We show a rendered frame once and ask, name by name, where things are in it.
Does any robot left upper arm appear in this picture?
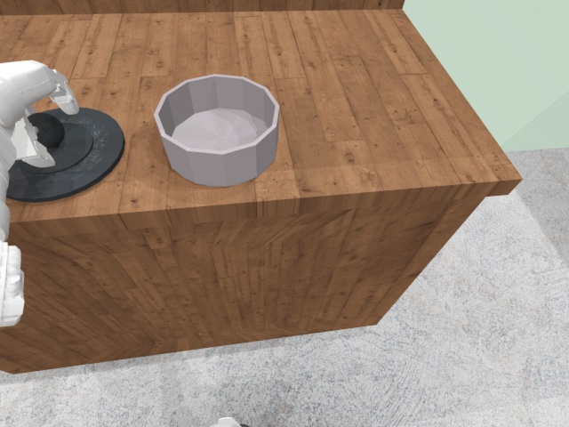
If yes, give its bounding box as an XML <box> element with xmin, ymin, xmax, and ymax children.
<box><xmin>0</xmin><ymin>240</ymin><xmax>25</xmax><ymax>327</ymax></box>

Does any table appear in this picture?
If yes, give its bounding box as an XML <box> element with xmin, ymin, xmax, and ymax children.
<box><xmin>0</xmin><ymin>0</ymin><xmax>523</xmax><ymax>375</ymax></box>

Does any knob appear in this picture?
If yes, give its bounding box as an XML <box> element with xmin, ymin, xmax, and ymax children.
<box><xmin>28</xmin><ymin>113</ymin><xmax>65</xmax><ymax>149</ymax></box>

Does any lid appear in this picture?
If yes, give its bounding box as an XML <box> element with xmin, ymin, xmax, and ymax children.
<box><xmin>6</xmin><ymin>108</ymin><xmax>125</xmax><ymax>203</ymax></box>

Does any robot left hand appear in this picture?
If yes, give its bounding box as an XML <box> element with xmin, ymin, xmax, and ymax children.
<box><xmin>0</xmin><ymin>60</ymin><xmax>79</xmax><ymax>167</ymax></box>

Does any left robot forearm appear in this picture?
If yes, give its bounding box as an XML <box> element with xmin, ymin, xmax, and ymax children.
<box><xmin>0</xmin><ymin>77</ymin><xmax>25</xmax><ymax>242</ymax></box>

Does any pot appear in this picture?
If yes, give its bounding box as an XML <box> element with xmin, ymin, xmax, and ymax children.
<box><xmin>154</xmin><ymin>74</ymin><xmax>279</xmax><ymax>187</ymax></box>

